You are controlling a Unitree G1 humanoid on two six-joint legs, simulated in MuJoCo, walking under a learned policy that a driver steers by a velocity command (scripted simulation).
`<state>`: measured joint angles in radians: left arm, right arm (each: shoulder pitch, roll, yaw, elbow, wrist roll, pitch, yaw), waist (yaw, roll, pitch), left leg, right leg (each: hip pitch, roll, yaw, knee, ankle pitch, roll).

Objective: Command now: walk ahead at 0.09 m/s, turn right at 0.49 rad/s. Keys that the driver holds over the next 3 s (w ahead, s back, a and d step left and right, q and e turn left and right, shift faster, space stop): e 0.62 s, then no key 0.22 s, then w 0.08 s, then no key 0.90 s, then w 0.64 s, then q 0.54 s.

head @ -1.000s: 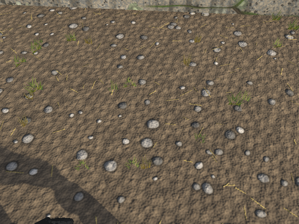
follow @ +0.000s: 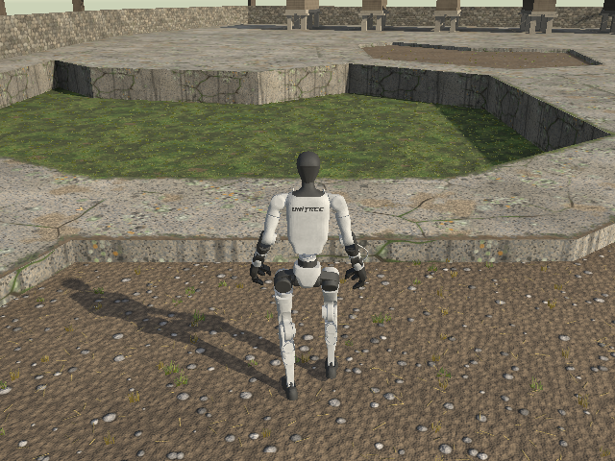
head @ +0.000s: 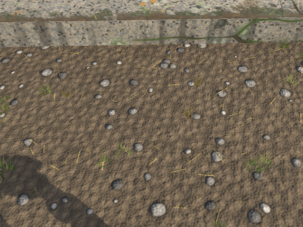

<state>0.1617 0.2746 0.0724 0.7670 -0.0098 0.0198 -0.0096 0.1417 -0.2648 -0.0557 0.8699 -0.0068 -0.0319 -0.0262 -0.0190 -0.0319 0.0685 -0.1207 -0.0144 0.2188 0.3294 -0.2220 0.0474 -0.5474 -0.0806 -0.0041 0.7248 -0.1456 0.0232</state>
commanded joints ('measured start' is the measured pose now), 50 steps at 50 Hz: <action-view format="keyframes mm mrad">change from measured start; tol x32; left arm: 1 -14 87 28 -97 0 2 -17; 50 80 168 20 -96 32 -27 31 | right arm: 1 -20 -191 -49 -49 18 17 -8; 50 -56 -169 -29 -104 17 -2 20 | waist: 1 4 112 -89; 6 47 -279 -231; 25 -13 -139 -179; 28 35 348 -122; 50 48 -163 -22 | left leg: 1 78 329 -110 4 528 146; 5 -22 205 -27 402 470 -8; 7 -473 -36 -214 927 -498 -113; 25 -129 -22 -274 118 -13 -79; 28 -40 425 -755 -84 180 193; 42 27 276 -352 24 393 171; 50 -480 75 -229 619 -347 -93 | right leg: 1 47 5 -23 -39 -80 -27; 4 196 63 -64 -234 20 -86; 6 620 -215 389 -260 884 -311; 24 311 -60 463 -361 59 -216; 28 -74 220 154 163 -486 -37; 33 -69 141 141 493 -264 45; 44 397 109 -38 -339 -70 3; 50 474 -203 390 -492 -10 -272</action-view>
